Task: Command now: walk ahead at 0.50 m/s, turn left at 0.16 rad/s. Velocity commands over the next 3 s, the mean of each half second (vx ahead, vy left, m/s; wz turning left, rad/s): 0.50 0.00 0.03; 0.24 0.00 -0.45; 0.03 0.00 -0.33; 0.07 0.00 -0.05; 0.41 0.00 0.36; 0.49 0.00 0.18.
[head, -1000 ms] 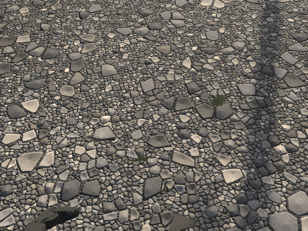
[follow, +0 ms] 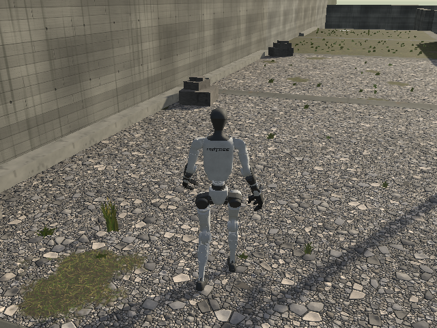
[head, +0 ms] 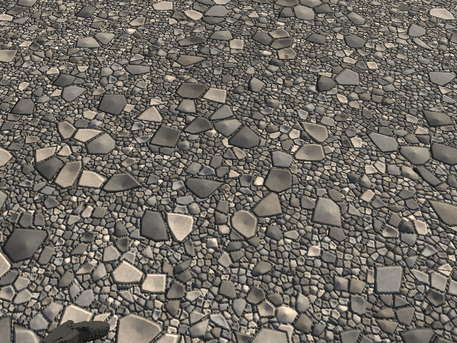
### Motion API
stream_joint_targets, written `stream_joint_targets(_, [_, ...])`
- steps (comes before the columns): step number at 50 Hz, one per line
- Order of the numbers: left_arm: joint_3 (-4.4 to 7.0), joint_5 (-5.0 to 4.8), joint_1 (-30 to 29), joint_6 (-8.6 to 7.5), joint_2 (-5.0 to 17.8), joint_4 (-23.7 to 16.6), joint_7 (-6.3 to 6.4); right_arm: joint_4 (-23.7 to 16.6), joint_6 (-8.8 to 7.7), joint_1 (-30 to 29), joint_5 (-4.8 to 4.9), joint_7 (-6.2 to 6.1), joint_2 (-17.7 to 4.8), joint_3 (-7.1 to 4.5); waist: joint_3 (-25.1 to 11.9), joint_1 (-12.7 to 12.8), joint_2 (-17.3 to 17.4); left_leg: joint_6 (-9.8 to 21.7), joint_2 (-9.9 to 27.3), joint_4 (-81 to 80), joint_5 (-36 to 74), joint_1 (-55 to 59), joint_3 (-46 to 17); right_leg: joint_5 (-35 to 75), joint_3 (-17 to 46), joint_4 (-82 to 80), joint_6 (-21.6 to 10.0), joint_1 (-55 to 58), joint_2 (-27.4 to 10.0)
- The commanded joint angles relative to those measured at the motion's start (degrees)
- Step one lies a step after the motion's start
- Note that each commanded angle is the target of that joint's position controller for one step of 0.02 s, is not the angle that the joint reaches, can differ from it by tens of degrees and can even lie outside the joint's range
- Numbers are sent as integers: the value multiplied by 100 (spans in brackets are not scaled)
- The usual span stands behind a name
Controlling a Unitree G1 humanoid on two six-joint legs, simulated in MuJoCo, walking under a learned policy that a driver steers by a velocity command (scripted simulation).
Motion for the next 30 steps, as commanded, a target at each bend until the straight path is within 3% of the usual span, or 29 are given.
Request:
stream_joint_targets(1, [371, -154, 2028, 16, 1044, 163, -12, -416, -193, 446, 96, 2, -589, -22, -1557, 843, -1341, -103, 106, 3493, -434, -3636, -132, -2039, 4317, -1253, -1477, 4522, -2303])
stream_joint_targets(2, [295, -149, 1655, 56, 814, 109, 20, -544, -211, -195, 121, 22, -788, -81, -772, 894, -807, -95, 364, 3582, 90, -3911, 24, -2040, 3525, -1367, -1248, 3825, -2123])
stream_joint_targets(3, [250, -75, 1333, 100, 765, 45, 36, -633, -227, -561, 59, 23, -719, -58, -367, 773, -381, -109, 618, 3380, 530, -3781, 286, -1467, 2923, -1484, -1141, 3114, -1895])
stream_joint_targets(4, [213, -34, 1150, 115, 675, 51, 35, -685, -244, -736, -19, 34, -639, -69, -78, 655, -276, -133, 795, 3020, 826, -3659, 366, -921, 2545, -1636, -1127, 2593, -1699])
stream_joint_targets(5, [171, 16, 1067, 101, 601, 51, 39, -675, -237, -662, -31, 46, -552, -75, -62, 503, -421, -147, 939, 2786, 1019, -3356, 388, -493, 2235, -1757, -1072, 2278, -1531])
stream_joint_targets(8, [176, -65, 1119, 59, 652, 171, 44, -642, -175, -576, -24, 47, -304, -26, -70, 390, -608, -275, 1038, 2174, 1193, -3144, 585, 333, 1624, -2020, -1151, 1951, -1373])
stream_joint_targets(13, [243, -121, 1389, 133, 929, 388, 115, -843, -215, -1454, -47, 82, -108, 72, 91, 629, -477, -396, 1021, 438, 2599, -3090, 768, 881, 879, -2219, -1020, 1926, -1195])
stream_joint_targets(17, [248, -178, 1810, 205, 1004, 628, 129, -1010, -268, -2121, 20, 177, -111, 89, 240, 873, -471, -368, 834, -428, 3162, -2788, 890, 799, 714, -2113, -934, 2115, -1265])
stream_joint_targets(20, [263, -211, 1980, 302, 1039, 773, 156, -1175, -325, -2428, 37, 262, -202, 60, 370, 847, -496, -216, 748, -827, 2779, -2742, 816, 937, 945, -1831, -852, 2500, -1495])
stream_joint_targets(22, [307, -218, 1897, 365, 1166, 794, 191, -1119, -374, -2119, 22, 276, -369, -11, 229, 585, -573, -97, 621, -1071, 2418, -2167, 859, 1441, 1068, -1436, -747, 2612, -1543])
stream_joint_targets(23, [306, -225, 1769, 384, 1189, 774, 206, -969, -391, -1576, -2, 248, -522, -100, -69, 249, -541, 21, 502, -1292, 2427, -1328, 975, 2131, 939, -866, -629, 2481, -1368])
stream_joint_targets(24, [238, -176, 1739, 377, 1017, 726, 207, -746, -396, -714, -56, 187, -818, -235, -706, -139, -423, 211, 704, -1179, 2571, 77, 843, 2138, 729, 197, -443, 1954, -1042])
stream_joint_targets(25, [77, 16, 1736, 354, 571, 524, 212, -621, -366, 343, -141, 105, -1286, -348, -1713, -480, 449, 551, 1974, -964, 2751, 1829, -476, 192, 409, 2119, -185, 730, -526])
stream_joint_targets(26, [-34, -158, 2509, 255, 166, 494, 191, -534, -315, 390, -153, 149, -1429, -353, -2320, -75, 1928, 1295, 2932, -1701, 1416, 2973, -2793, -2820, 527, 3633, 29, -1060, 112])
stream_joint_targets(27, [131, -291, 2152, 229, 831, 597, 193, -581, -304, 214, -92, 147, -846, -220, -1682, -252, 1102, 1102, 2717, -2008, 635, 2442, -2646, -2631, 911, 4213, 42, -1585, -211])
stream_joint_targets(28, [209, -316, 1672, 233, 1009, 469, 198, -603, -317, -199, -71, 130, -634, -134, -882, -181, 797, 914, 2571, -2089, 1394, 1648, -1720, -2111, 809, 4213, 55, -1713, -379])
stream_joint_targets(29, [214, -258, 1512, 270, 905, 473, 235, -617, -335, -604, -116, 145, -500, -76, -555, 42, 400, 825, 2338, -2157, 2642, 930, -1037, -1744, 724, 4054, 141, -1402, -563])
stream_joint_targets(30, [247, -184, 1493, 338, 842, 484, 259, -605, -355, -910, -141, 168, -347, -43, -317, 229, 384, 783, 2139, -2217, 3737, 403, -435, -1574, 704, 3820, 223, -1142, -665])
